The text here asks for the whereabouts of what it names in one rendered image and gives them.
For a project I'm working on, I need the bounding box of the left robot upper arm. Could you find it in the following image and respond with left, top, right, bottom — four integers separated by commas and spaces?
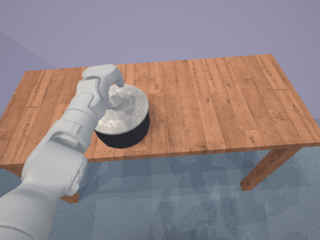
0, 140, 88, 240

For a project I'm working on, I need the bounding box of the knob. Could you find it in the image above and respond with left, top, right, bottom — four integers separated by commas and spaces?
109, 95, 124, 110

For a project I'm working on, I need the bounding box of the left robot hand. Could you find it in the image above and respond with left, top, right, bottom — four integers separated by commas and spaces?
82, 64, 125, 110

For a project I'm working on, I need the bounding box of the left robot forearm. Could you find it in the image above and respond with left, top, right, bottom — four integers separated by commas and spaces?
21, 73, 110, 182

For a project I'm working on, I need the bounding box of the pot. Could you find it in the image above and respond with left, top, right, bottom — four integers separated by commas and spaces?
94, 110, 150, 149

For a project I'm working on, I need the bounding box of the table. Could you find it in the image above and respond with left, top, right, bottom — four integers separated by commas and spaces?
0, 54, 320, 204

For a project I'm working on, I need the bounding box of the lid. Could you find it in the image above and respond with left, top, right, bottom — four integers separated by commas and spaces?
94, 84, 149, 135

